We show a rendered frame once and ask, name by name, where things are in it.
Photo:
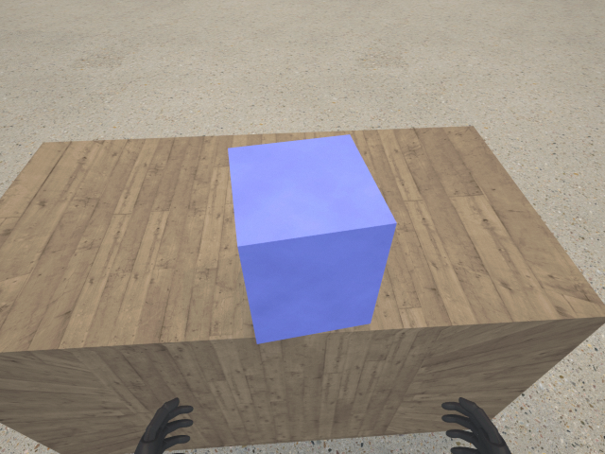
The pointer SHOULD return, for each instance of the robot right hand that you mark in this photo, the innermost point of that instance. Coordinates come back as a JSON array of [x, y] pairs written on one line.
[[484, 435]]

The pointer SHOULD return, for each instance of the robot left hand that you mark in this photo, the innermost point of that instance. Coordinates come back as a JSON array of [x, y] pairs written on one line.
[[153, 440]]

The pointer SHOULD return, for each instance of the pedestal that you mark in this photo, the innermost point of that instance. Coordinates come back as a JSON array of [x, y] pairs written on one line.
[[121, 288]]

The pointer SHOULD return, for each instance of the carton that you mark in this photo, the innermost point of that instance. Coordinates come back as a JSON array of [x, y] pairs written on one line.
[[313, 234]]

